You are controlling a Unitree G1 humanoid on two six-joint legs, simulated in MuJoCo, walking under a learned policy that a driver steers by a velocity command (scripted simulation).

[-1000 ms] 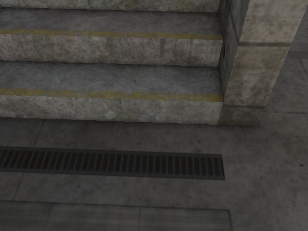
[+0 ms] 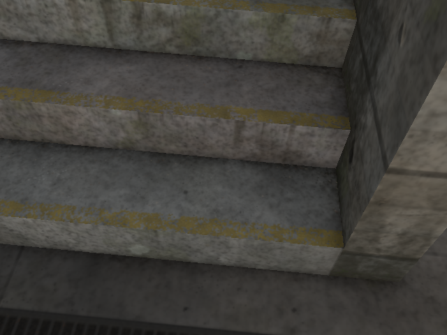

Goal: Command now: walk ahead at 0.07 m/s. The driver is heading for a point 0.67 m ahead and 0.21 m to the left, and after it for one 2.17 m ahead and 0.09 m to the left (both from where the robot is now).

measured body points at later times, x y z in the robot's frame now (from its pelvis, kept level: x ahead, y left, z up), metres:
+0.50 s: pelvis +0.02 -0.02 -0.01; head +0.04 -0.02 +0.44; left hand +0.06 +0.25 -0.15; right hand +0.14 -0.28 -0.14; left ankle +0.09 +0.07 -0.74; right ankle +0.01 -0.13 -0.74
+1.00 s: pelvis +0.13 +0.07 +0.01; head +0.15 +0.10 +0.46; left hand +0.20 +0.36 -0.11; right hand +0.21 -0.19 -0.11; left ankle +0.05 +0.12 -0.74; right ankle +0.26 -0.05 -0.68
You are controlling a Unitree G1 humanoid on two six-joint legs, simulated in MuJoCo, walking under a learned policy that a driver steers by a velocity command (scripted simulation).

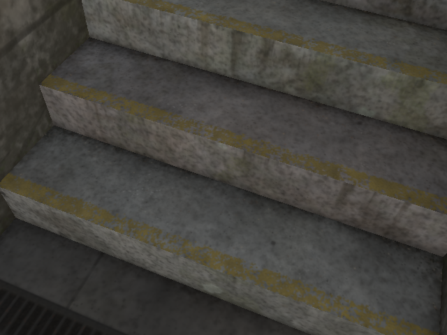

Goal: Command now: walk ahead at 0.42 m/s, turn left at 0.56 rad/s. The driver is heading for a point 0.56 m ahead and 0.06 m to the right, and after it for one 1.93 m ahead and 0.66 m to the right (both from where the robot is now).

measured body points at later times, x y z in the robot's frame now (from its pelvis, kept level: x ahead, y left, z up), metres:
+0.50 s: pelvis +0.25 -0.03 +0.00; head +0.28 -0.04 +0.45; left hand +0.22 +0.23 -0.13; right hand +0.41 -0.26 -0.13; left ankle +0.29 +0.11 -0.69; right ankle +0.23 -0.12 -0.75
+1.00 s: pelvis +0.38 +0.02 -0.01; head +0.40 +0.04 +0.44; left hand +0.47 +0.27 -0.15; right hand +0.44 -0.23 -0.14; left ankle +0.40 +0.10 -0.75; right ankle +0.33 -0.07 -0.58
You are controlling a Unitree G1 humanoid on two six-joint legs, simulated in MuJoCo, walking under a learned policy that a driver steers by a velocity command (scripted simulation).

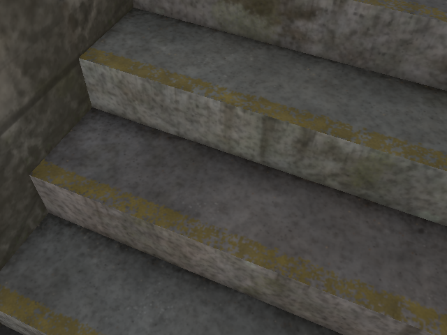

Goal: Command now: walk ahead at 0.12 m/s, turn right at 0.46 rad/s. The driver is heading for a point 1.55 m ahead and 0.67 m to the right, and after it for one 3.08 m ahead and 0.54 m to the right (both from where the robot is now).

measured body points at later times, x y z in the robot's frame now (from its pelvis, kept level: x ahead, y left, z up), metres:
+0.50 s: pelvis -0.01 -0.09 -0.01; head +0.01 -0.13 +0.44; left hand +0.20 +0.13 -0.10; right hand +0.11 -0.39 -0.12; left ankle -0.01 +0.06 -0.58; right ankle -0.02 -0.19 -0.74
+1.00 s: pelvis -0.05 -0.06 -0.01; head -0.01 -0.05 +0.44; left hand +0.22 +0.10 -0.12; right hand -0.06 -0.36 -0.09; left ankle +0.00 +0.02 -0.74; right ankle -0.18 -0.16 -0.55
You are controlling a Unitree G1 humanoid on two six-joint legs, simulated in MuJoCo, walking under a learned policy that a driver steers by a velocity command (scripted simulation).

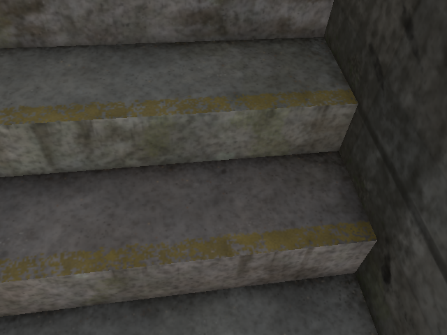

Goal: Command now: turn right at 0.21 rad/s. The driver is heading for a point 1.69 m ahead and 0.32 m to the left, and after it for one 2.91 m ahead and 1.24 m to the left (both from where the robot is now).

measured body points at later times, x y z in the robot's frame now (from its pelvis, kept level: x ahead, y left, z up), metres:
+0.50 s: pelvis -0.02 -0.04 +0.00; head -0.01 -0.05 +0.45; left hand +0.14 +0.16 -0.11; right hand +0.09 -0.29 -0.12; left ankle +0.00 +0.10 -0.73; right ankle -0.03 -0.14 -0.73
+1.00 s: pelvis -0.01 -0.05 +0.00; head +0.01 -0.05 +0.45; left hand +0.09 +0.17 -0.13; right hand +0.06 -0.30 -0.14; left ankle -0.01 +0.10 -0.73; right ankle -0.03 -0.14 -0.73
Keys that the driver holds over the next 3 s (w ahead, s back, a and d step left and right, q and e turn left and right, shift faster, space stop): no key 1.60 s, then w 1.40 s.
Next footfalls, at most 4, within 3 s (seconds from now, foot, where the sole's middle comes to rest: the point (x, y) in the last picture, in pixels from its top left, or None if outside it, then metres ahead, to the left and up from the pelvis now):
0.18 right None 0.01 -0.14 -0.77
1.94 left None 0.07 0.07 -0.77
2.36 right None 0.37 -0.10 -0.59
2.94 left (161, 220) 0.63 0.15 -0.41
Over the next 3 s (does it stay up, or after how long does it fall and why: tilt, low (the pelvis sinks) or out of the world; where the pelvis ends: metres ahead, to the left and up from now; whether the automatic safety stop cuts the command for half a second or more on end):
stays up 0.50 0.05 0.22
